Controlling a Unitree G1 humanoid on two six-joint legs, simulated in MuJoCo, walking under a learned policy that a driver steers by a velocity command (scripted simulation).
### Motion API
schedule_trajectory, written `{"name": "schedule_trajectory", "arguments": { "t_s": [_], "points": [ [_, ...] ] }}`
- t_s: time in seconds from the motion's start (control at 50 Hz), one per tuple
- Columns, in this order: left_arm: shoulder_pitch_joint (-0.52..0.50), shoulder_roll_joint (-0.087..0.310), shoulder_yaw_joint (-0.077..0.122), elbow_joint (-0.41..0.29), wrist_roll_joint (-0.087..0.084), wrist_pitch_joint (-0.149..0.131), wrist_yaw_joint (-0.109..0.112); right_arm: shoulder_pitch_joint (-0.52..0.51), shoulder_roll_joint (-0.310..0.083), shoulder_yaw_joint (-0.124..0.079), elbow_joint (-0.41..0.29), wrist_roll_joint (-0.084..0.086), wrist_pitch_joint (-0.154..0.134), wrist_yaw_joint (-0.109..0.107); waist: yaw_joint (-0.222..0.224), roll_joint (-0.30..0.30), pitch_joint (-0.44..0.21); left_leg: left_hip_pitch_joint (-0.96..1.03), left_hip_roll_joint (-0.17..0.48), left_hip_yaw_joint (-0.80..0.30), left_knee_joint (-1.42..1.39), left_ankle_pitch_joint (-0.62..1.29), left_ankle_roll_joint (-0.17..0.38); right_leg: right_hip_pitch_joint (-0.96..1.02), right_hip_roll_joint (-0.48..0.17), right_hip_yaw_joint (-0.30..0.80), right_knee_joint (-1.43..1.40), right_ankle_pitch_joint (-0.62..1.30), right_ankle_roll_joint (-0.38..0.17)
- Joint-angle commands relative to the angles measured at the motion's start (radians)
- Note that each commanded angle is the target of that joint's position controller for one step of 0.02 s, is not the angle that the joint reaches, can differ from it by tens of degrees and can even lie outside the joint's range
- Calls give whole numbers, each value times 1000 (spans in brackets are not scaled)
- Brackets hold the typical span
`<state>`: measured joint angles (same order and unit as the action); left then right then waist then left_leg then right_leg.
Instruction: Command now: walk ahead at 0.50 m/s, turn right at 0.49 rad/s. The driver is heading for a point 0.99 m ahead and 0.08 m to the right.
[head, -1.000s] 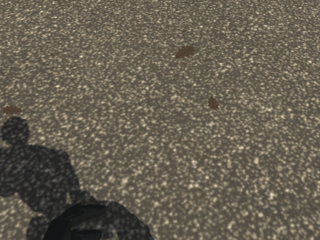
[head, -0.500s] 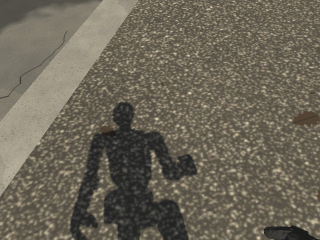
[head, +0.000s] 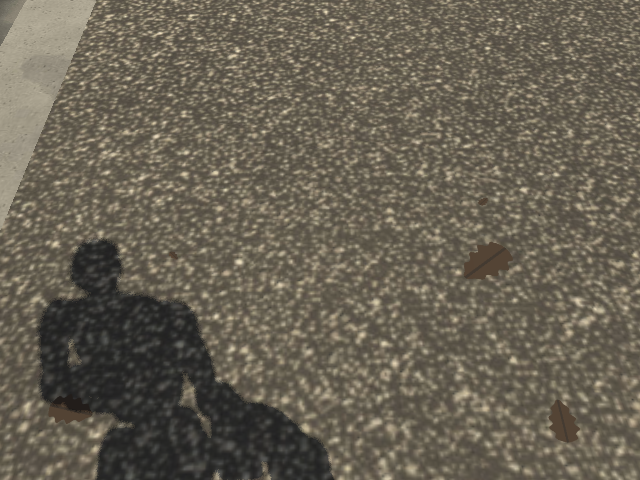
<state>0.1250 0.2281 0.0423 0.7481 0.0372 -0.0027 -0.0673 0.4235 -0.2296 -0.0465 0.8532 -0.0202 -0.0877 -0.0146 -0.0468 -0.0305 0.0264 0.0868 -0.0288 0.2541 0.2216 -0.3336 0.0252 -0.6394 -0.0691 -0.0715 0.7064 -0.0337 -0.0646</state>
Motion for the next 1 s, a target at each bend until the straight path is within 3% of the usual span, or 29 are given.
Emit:
{"name": "schedule_trajectory", "arguments": {
  "t_s": [0.02, 0.06, 0.08, 0.1, 0.12, 0.14, 0.16, 0.18, 0.2, 0.22, 0.26, 0.3, 0.36, 0.42, 0.52, 0.56, 0.6, 0.62, 0.64, 0.66, 0.68, 0.7, 0.72, 0.74, 0.78, 0.84, 0.92, 1.0],
  "points": [
    [-76, 51, 10, -92, 2, -13, -3, 15, -158, -35, -27, -1, 0, -12, 17, 106, 58, 0, 295, -28, 51, 833, 89, 52, 53, -65, -69, -85, -54],
    [27, 79, 25, -72, 5, -13, 8, 0, -197, -43, -20, -5, 16, -18, 68, 128, -20, 33, 298, -4, 261, 1107, 80, 183, 129, -98, -79, -207, -101],
    [144, 101, 39, -41, 9, -21, 17, -9, -212, -46, -23, -3, 25, -18, 122, 114, -91, -10, 290, 4, 450, 1070, 72, 333, 164, -87, -134, -217, -128],
    [303, 161, 65, 6, 21, -28, 32, -22, -206, -42, -40, -2, 27, -16, 197, 46, -186, -179, 262, 12, 719, 839, 43, 584, 117, 23, -196, -230, -171],
    [315, 295, 100, 0, 17, -26, 46, 20, -85, -14, -112, 15, 21, 3, 142, -199, -280, -615, 96, -2, 1111, 42, -19, 904, -195, 528, -240, -256, -318],
    [319, 303, 104, -20, -25, -15, 46, -81, -141, -25, -148, 2, 12, 9, 173, -124, -356, -776, -10, -234, 1268, -189, -34, 953, -275, 866, -398, -196, -378],
    [279, 281, 99, -9, -28, -10, 56, -156, -135, -20, -174, 6, 1, 15, 158, -42, -215, -863, 61, -298, 1248, -92, -22, 872, -253, 688, -409, -129, -346],
    [243, 224, 84, 1, -31, -13, 63, -158, -123, -10, -169, 8, -11, 15, 119, 18, -115, -834, 101, -290, 1150, -19, -18, 732, -220, 578, -418, -34, -306],
    [203, 185, 71, 1, -31, -18, 66, -149, -121, -11, -160, 0, -9, 13, 73, 53, -55, -777, 129, -291, 1062, 1, -21, 618, -163, 490, -430, 57, -259],
    [169, 155, 61, -2, -37, -23, 68, -130, -121, -10, -159, -18, 9, 14, 36, 44, -41, -713, 141, -296, 1011, 4, -33, 536, -118, 426, -446, 117, -238],
    [162, 145, 53, -7, -38, -44, 62, -93, -111, -9, -145, -32, 45, 21, 11, 30, -61, -654, 142, -281, 952, 9, -51, 480, -80, 362, -466, 196, -232],
    [192, 164, 56, 7, -35, -57, 57, -115, -95, -4, -147, -29, 59, 28, 13, 21, -48, -666, 144, -260, 874, 67, -61, 454, -57, 317, -497, 201, -222],
    [256, 158, 51, 33, -37, -64, 56, -236, -89, -1, -177, -26, 61, 32, 56, -4, 0, -731, 154, -247, 713, 205, -65, 484, -39, 291, -532, 182, -184],
    [311, 161, 48, 53, -38, -69, 57, -330, -87, 2, -196, -18, 57, 37, 99, -23, 9, -762, 141, -242, 576, 313, -56, 569, -42, 280, -527, 206, -150],
    [371, 170, 42, 80, -24, -71, 68, -459, -91, 6, -234, -10, 45, 45, 144, -27, 42, -774, 100, -223, 424, 328, -23, 690, -82, 291, -492, 256, -146],
    [364, 181, 42, 89, -19, -72, 76, -457, -100, 2, -241, -8, 39, 47, 127, -36, 55, -727, 81, -224, 375, 280, 4, 713, -109, 299, -470, 314, -137],
    [323, 196, 42, 91, -16, -75, 81, -356, -117, -7, -211, -7, 32, 40, 71, -44, 29, -563, 36, -210, 322, 205, 39, 699, -107, 276, -390, 513, -107],
    [310, 206, 44, 95, -14, -75, 80, -248, -134, -17, -175, -7, 27, 29, 23, -36, -27, -425, -2, -191, 294, 176, 59, 692, -86, 253, -267, 643, -92],
    [301, 198, 40, 96, -15, -76, 77, -91, -159, -29, -127, -15, 18, 16, -50, 1, -117, -214, 13, -209, 252, 202, 89, 622, -39, 208, -71, 609, -73],
    [315, 142, 22, 67, -19, -80, 75, 80, -235, -46, -108, -37, 11, 0, -103, 107, -257, 30, 244, -464, 239, 87, 143, 448, 22, 165, 232, 281, -55],
    [453, 76, 13, 67, -53, -78, 70, 86, -322, -69, -93, -40, 17, 8, -27, 351, -329, 206, 468, -958, 103, 59, 285, 129, 220, 111, 544, -474, -15],
    [378, 156, 24, 81, -14, -71, 75, 5, -229, -52, -101, -4, 27, 19, -13, 160, -215, 102, 417, -971, 55, -29, 260, 35, 152, 196, 604, -446, -33],
    [296, 154, 26, 65, -14, -72, 67, -87, -169, -36, -112, 4, 27, 22, 12, 87, -91, -36, 382, -789, 46, -8, 238, 29, 106, 189, 574, -351, -32],
    [252, 135, 18, 56, -15, -72, 60, -126, -132, -26, -108, -1, 22, 26, 25, 48, -43, -126, 332, -677, 18, 98, 213, 52, 71, 173, 522, -299, -28],
    [261, 115, 12, 62, 0, -51, 48, -132, -105, -14, -82, 4, 11, 23, 64, 103, -20, -218, 254, -525, -22, 237, 171, 116, 30, 145, 445, -270, -7],
    [243, 95, 5, 65, 5, -34, 37, -77, -121, -18, -41, 14, -10, 26, 73, 106, -16, -230, 235, -448, -61, 362, 187, 97, 12, 107, 395, -230, 20],
    [68, 83, -5, 16, 2, -31, 32, -21, -122, -18, 0, 17, -8, 27, 43, 95, 39, -199, 204, -374, -114, 383, 185, -21, -31, 65, 227, -94, 53],
    [-79, 58, -21, -21, -5, -38, 29, 40, -127, -18, 36, 18, -8, 27, 3, 96, 52, -175, 185, -329, -99, 464, 166, 26, -14, 27, 8, 20, 60]
  ]
}}
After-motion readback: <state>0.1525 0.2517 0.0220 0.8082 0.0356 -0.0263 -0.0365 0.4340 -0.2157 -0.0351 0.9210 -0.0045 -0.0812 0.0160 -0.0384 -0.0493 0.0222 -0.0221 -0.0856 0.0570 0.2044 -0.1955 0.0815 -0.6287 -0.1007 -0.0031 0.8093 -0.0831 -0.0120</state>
